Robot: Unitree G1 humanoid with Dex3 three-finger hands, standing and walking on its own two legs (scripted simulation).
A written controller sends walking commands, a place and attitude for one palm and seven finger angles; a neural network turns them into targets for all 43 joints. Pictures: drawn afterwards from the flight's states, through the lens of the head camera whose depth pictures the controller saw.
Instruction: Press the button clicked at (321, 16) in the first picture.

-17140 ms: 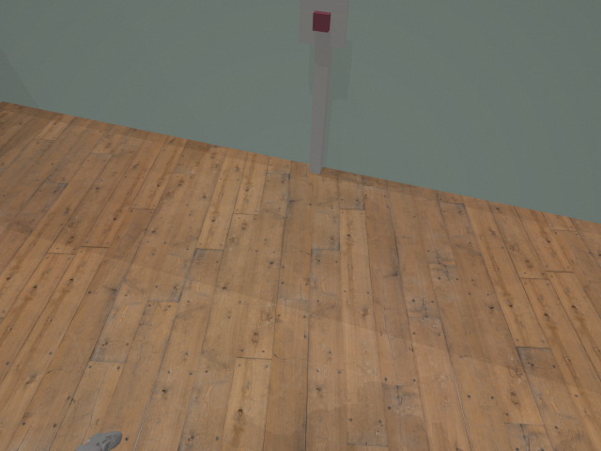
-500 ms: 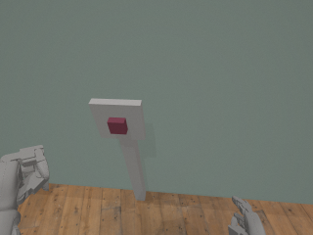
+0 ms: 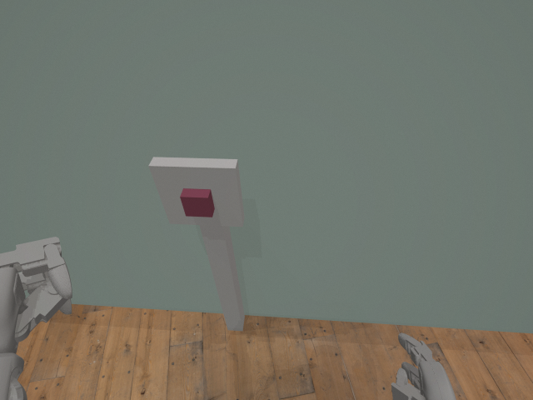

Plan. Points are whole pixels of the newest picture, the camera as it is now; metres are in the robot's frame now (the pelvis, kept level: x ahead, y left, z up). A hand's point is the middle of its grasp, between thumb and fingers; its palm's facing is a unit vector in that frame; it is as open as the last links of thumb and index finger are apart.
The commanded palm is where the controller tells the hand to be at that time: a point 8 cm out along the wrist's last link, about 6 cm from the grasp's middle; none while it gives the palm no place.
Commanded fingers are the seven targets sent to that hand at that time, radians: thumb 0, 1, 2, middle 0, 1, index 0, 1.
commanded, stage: step back with the hand held close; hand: left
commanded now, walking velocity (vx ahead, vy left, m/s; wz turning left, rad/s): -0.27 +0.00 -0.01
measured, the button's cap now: (198, 201) +0.51 +0.21 -0.02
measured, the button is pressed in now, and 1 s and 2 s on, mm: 0 0 0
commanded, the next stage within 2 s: stop stepping back and stand still in 1.40 s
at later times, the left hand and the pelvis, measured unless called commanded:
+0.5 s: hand (34, 326) +0.15 +0.27 +0.15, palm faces +0.32 -0.82 -0.47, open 3.1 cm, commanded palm +0.09 +0.31 +0.17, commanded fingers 0.00 0.90 0.90 -1.30 -1.50 -1.30 -1.50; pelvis -0.04 +0.03 -0.01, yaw -1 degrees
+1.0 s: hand out of the picture +0.11 +0.28 +0.16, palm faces +0.35 -0.80 -0.48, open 3.1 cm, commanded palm +0.04 +0.31 +0.17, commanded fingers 0.00 0.90 0.90 -1.30 -1.50 -1.30 -1.50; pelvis -0.09 +0.03 -0.01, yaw +0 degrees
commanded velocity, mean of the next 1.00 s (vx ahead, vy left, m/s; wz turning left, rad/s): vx -0.31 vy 0.00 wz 0.00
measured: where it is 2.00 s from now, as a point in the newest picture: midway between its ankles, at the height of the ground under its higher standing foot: outside the picture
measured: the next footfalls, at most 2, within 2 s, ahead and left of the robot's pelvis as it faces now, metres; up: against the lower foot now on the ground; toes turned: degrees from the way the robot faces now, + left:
right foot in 1.00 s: -0.19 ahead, -0.09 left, +0.00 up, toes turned +2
left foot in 1.40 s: -0.05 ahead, +0.11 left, +0.00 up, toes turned -1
